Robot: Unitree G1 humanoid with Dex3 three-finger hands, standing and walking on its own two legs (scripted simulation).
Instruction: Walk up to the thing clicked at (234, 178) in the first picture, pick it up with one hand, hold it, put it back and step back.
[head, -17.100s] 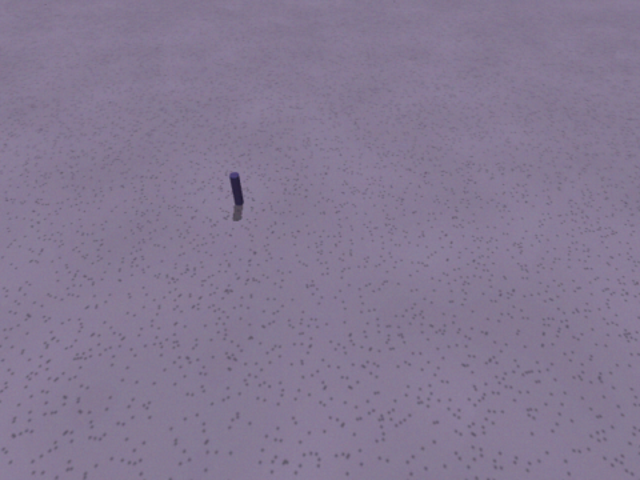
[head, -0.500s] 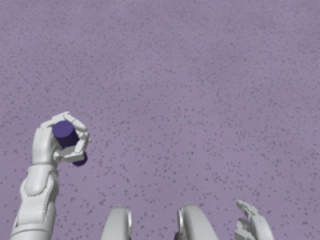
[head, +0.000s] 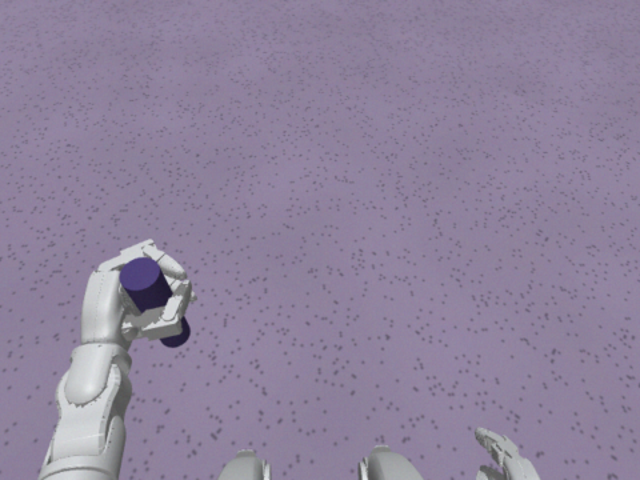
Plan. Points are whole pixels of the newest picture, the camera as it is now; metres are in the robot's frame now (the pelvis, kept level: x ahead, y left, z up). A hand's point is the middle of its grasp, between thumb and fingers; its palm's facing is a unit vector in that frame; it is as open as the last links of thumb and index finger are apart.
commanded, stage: lift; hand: left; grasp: from the side
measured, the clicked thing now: (160, 307) +0.34 +0.19 +0.01
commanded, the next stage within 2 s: hold in 0.46 s
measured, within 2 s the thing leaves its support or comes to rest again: neither
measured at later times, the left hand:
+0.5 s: hand (172, 273) +0.36 +0.16 +0.07, palm faces -0.01 -1.00 -0.02, open 5.0 cm
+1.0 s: hand (161, 270) +0.35 +0.16 +0.09, palm faces +0.01 -1.00 -0.02, open 5.0 cm
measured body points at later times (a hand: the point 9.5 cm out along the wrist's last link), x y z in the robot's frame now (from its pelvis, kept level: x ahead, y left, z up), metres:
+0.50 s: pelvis +0.02 -0.01 +0.03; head +0.08 +0.00 +0.47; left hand +0.35 +0.21 +0.07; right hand +0.15 -0.26 -0.08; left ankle +0.03 +0.13 -0.66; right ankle +0.02 -0.13 -0.66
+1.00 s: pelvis +0.02 +0.00 +0.04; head +0.06 +0.00 +0.49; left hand +0.34 +0.22 +0.09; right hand +0.14 -0.25 -0.07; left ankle +0.03 +0.13 -0.66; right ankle +0.02 -0.13 -0.66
